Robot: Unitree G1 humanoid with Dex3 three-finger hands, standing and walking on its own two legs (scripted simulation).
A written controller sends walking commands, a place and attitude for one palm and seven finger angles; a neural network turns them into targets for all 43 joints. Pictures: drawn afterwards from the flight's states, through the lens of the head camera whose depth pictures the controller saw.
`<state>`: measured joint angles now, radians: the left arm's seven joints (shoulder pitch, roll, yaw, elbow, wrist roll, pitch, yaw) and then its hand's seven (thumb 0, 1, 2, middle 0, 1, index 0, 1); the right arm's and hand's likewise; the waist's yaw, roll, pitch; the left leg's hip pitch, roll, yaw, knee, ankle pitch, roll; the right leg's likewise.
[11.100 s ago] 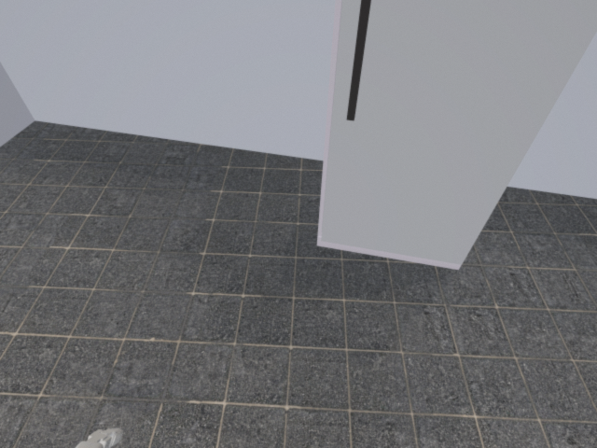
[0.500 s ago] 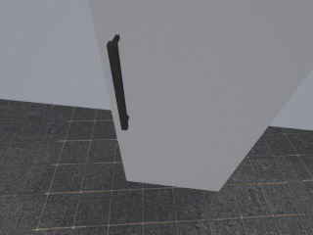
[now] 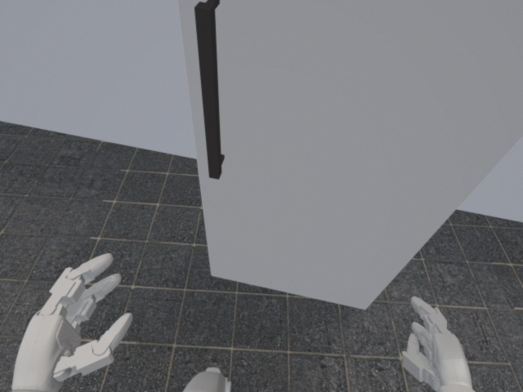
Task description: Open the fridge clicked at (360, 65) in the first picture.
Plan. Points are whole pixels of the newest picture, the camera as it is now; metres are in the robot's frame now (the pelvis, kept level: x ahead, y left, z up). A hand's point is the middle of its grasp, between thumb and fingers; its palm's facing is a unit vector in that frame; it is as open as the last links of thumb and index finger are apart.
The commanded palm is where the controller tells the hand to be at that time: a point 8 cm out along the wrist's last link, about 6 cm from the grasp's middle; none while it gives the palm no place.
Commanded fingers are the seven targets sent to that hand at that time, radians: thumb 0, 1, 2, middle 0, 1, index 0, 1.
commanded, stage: raise the hand to about handle height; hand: left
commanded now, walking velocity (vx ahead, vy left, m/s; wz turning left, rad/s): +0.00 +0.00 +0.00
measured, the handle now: (214, 103) +0.54 +0.15 +0.15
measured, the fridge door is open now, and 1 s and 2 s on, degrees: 0 0 0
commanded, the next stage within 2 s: move the hooked fingers beside the handle in 1.56 s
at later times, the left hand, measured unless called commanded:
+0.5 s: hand (97, 262) +0.25 +0.24 +0.10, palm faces -0.09 -0.99 -0.07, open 12.3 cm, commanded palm +0.22 +0.30 +0.12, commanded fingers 0.00 -0.34 0.37 -0.29 -1.10 -0.29 -1.10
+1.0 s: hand (22, 195) +0.27 +0.31 +0.19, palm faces -0.01 -0.99 -0.11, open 13.9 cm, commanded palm +0.24 +0.36 +0.19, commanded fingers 0.00 -0.50 0.30 -0.30 -1.20 -0.30 -1.20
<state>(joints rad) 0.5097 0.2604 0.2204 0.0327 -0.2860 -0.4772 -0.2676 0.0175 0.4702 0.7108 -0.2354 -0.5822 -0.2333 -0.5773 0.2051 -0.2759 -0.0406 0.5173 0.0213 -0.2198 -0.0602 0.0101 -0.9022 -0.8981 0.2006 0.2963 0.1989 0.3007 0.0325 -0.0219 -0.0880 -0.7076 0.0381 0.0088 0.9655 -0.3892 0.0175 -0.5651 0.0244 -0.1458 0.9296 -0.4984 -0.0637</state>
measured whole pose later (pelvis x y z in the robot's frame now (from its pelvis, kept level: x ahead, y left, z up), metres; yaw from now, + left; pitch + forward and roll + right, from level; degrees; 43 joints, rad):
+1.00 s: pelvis +0.01 +0.04 +0.05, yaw +0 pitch -1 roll -2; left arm 0.00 0.46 0.42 0.13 -0.35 -0.07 -0.48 -0.01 -0.49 0.30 -0.30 -1.20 -0.30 -1.19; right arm 0.24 -0.25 0.10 0.59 0.06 -0.26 -0.11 0.01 -0.90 -0.90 0.21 0.30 0.20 0.30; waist 0.04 0.03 -0.01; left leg -0.35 -0.01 0.05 0.61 -0.25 0.07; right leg -0.21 -0.01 -0.10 0.55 -0.32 0.00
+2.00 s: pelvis +0.02 +0.01 +0.05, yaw -1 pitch +1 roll -1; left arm -0.16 0.47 0.41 0.38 -0.34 -0.04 -0.53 -0.01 -0.50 0.30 -0.30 -1.21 -0.30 -1.20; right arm 0.25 -0.29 0.06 0.62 0.08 -0.23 -0.12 0.01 -0.90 -0.90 0.20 0.30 0.20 0.30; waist 0.01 0.05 -0.02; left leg -0.35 0.01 0.04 0.59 -0.25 0.03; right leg -0.23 0.02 -0.11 0.55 -0.34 -0.04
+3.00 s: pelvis +0.02 +0.03 +0.04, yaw -2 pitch +5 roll -1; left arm -0.60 0.43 0.30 0.76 -0.22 -0.13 -0.36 -0.01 -0.50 0.30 -0.30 -1.20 -0.30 -1.20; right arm 0.33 -0.28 0.05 0.65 0.06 -0.10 -0.08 0.01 -0.90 -0.90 0.20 0.30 0.20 0.30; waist -0.06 0.02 -0.04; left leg -0.45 0.00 0.07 0.62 -0.26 0.06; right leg -0.33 0.00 -0.08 0.58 -0.34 -0.02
